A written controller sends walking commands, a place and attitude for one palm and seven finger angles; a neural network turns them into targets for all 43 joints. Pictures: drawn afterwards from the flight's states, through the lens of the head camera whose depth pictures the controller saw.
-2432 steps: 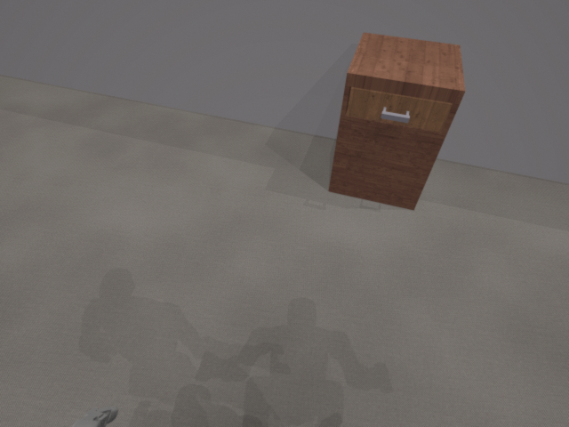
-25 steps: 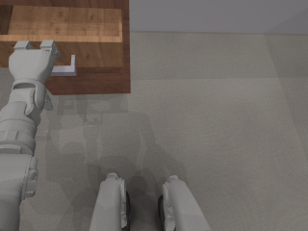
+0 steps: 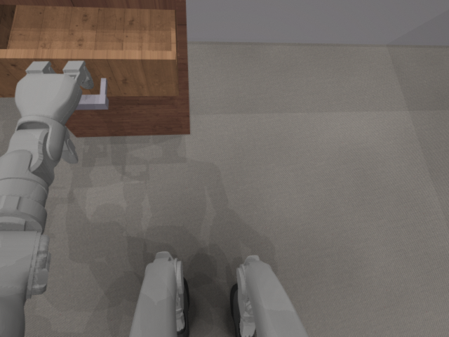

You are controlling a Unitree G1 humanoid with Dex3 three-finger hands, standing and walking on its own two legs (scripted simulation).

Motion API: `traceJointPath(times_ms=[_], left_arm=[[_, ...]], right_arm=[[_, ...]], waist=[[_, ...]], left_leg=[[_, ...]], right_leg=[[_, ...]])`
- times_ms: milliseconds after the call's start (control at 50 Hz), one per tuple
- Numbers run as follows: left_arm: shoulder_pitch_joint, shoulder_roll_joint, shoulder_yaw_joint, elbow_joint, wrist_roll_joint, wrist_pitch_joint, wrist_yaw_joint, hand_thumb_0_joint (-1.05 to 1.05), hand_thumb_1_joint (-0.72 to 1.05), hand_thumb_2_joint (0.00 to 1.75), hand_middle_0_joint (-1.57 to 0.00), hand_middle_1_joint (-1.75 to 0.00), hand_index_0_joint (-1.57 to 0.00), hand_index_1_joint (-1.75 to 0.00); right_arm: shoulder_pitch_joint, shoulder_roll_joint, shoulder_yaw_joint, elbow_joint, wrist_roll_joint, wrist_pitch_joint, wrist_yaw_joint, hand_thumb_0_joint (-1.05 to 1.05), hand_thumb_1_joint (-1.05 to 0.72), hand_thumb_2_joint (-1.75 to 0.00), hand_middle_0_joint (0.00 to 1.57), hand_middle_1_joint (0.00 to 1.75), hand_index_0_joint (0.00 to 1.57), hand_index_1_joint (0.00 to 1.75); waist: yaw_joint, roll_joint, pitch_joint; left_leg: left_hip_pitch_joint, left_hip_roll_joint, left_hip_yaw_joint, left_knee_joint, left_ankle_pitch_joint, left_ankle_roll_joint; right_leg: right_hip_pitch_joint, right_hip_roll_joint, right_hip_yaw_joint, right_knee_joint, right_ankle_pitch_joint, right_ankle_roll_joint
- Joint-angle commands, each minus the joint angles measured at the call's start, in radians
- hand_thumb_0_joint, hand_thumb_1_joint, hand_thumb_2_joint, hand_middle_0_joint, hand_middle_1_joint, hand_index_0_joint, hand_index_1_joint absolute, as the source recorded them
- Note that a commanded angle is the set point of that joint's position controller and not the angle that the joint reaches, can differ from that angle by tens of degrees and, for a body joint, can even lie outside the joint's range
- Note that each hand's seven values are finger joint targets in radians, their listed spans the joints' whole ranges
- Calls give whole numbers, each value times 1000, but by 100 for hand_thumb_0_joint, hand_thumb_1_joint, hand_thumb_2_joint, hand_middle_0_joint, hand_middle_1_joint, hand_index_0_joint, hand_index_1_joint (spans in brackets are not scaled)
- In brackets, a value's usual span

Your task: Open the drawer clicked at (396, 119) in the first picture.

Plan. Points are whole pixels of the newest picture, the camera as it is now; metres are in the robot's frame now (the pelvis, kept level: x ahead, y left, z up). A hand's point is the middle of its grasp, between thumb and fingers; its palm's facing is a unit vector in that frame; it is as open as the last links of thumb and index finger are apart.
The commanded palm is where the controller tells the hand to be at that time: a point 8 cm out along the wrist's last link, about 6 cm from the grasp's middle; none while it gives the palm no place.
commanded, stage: re-aim the fingers above the handle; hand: left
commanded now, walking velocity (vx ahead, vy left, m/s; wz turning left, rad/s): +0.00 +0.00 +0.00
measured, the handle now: (79, 93) +0.57 +0.28 -0.09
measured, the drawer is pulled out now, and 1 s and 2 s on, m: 0.12 0.12 0.12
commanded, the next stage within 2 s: lower the fingers behind the handle in 1.22 s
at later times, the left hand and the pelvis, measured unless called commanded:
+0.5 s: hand (57, 115) +0.49 +0.29 -0.03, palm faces -0.13 -0.03 -0.99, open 13.8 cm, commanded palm +0.51 +0.26 +0.02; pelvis +0.00 +0.00 +0.00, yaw +0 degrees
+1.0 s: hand (57, 97) +0.51 +0.28 -0.01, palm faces +0.02 -0.07 -1.00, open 13.8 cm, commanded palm +0.51 +0.27 +0.02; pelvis +0.00 +0.01 +0.00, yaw +0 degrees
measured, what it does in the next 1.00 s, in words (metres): stands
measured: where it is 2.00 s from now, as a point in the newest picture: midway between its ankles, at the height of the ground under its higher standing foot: (211, 324)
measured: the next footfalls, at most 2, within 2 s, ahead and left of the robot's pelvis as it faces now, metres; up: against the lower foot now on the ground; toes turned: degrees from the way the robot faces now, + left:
none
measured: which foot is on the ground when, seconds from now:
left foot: down 0.00-1.00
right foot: down 0.00-1.00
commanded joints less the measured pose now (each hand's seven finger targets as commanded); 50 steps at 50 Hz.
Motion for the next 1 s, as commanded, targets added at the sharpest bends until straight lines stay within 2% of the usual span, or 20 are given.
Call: traceJointPath(times_ms=[0,20,100,140,160,200,280,320,340,440,500,580,660,680,740,800,860,900,920,980], left_arm=[[-454,296,107,-200,10,-36,93,0,-50,30,-30,-120,-30,-120],[-446,301,115,-161,19,-25,115,0,-50,30,-30,-120,-30,-120],[-378,324,147,-61,44,52,177,0,-50,30,-30,-120,-30,-120],[-355,312,135,-1,49,100,169,0,-50,30,-30,-120,-30,-120],[-332,366,160,3,58,116,158,0,-50,30,-30,-120,-30,-120],[-302,394,158,-15,53,135,113,0,-50,30,-30,-120,-30,-120],[-302,315,98,-118,12,86,22,0,-50,30,-30,-120,-30,-120],[-345,297,80,-184,-13,29,-7,0,-50,30,-30,-120,-30,-120],[-401,256,46,-231,-26,-8,-16,0,-50,30,-30,-120,-30,-120],[-443,319,108,-290,-7,-120,36,0,-50,30,-30,-120,-30,-120],[-410,327,142,-189,14,-99,118,0,-50,30,-30,-120,-30,-120],[-327,372,184,-37,29,19,178,0,-50,30,-30,-120,-30,-120],[-302,364,137,-16,49,110,122,0,-50,30,-30,-120,-30,-120],[-336,342,107,-50,39,116,93,0,-50,30,-30,-120,-30,-120],[-453,283,49,-239,-7,58,8,0,-50,30,-30,-120,-30,-120],[-466,301,72,-377,-43,-42,-27,0,-50,30,-30,-120,-30,-120],[-428,333,121,-354,-22,-101,17,0,-50,30,-30,-120,-30,-120],[-399,367,171,-249,-1,-96,79,0,-50,30,-30,-120,-30,-120],[-369,358,173,-173,3,-76,111,0,-50,30,-30,-120,-30,-120],[-310,386,182,0,21,14,171,0,-50,30,-30,-120,-30,-120]], right_arm=[[195,-189,-64,-19,-6,-8,-22,0,-90,-90,20,30,20,30],[187,-189,-61,-21,-7,-4,-20,0,-90,-90,20,30,20,30],[176,-192,-48,-54,-12,11,2,0,-90,-90,20,30,20,30],[175,-196,-44,-64,-11,17,12,0,-90,-90,20,30,20,30],[184,-207,-41,-74,-9,25,12,0,-90,-90,20,30,20,30],[180,-210,-37,-95,-1,34,8,0,-90,-90,20,30,20,30],[186,-199,-49,-93,9,28,-7,0,-90,-90,20,30,20,30],[178,-194,-54,-82,9,18,-19,0,-90,-90,20,30,20,30],[174,-188,-58,-69,7,8,-24,0,-90,-90,20,30,20,30],[174,-191,-67,-29,-5,-11,-39,0,-90,-90,20,30,20,30],[167,-191,-60,-36,-12,-6,-24,0,-90,-90,20,30,20,30],[170,-207,-48,-66,-15,19,7,0,-90,-90,20,30,20,30],[179,-217,-42,-93,-1,34,13,0,-90,-90,20,30,20,30],[179,-215,-46,-92,2,33,10,0,-90,-90,20,30,20,30],[179,-203,-60,-77,4,19,-8,0,-90,-90,20,30,20,30],[177,-195,-71,-52,5,0,-33,0,-90,-90,20,30,20,30],[177,-190,-69,-26,-1,-11,-45,0,-90,-90,20,30,20,30],[168,-190,-56,-21,-7,-3,-37,0,-90,-90,20,30,20,30],[156,-187,-49,-30,-7,2,-29,0,-90,-90,20,30,20,30],[147,-201,-31,-65,-12,16,-4,0,-90,-90,20,30,20,30]], waist=[[-46,171,-584],[-46,168,-539],[-17,183,-542],[-20,167,-548],[-6,143,-568],[6,109,-607],[-10,123,-648],[-30,108,-613],[-56,107,-605],[-43,188,-571],[-35,190,-531],[-1,190,-532],[2,144,-627],[-14,135,-643],[-46,168,-724],[-38,216,-744],[-27,226,-643],[-23,188,-537],[-24,165,-471],[-13,123,-411]], left_leg=[[647,-7,-80,-127,348,3],[616,-8,-77,-126,339,1],[590,-13,-61,-130,383,-4],[598,-11,-62,-133,407,-5],[597,-12,-59,-134,413,-5],[585,-18,-42,-138,400,2],[650,-11,-50,-151,391,5],[628,-9,-49,-147,336,10],[641,-5,-59,-145,326,15],[668,-4,-79,-125,342,3],[618,-9,-82,-110,333,-3],[585,-16,-69,-122,358,-11],[604,-18,-58,-133,370,-6],[615,-14,-56,-131,359,-2],[721,-3,-81,-143,366,2],[795,-3,-92,-147,385,0],[779,2,-105,-147,401,-10],[669,-1,-97,-131,356,-6],[601,-6,-84,-128,328,-3],[486,-20,-62,-130,270,-1]], right_leg=[[75,25,6,-165,247,-41],[67,23,3,-162,242,-43],[103,23,-3,-152,280,-42],[121,24,-8,-149,311,-38],[151,26,-7,-147,327,-35],[228,29,5,-161,359,-30],[235,26,12,-180,354,-27],[218,25,24,-195,312,-25],[186,21,26,-200,293,-25],[59,23,16,-162,243,-42],[11,23,2,-137,221,-44],[66,24,-8,-131,248,-42],[166,32,-5,-142,306,-33],[181,33,-1,-153,310,-30],[171,27,9,-175,298,-29],[135,24,19,-182,284,-33],[47,22,7,-164,257,-42],[23,22,-3,-148,229,-44],[26,21,-3,-149,219,-44],[67,22,-6,-150,202,-40]])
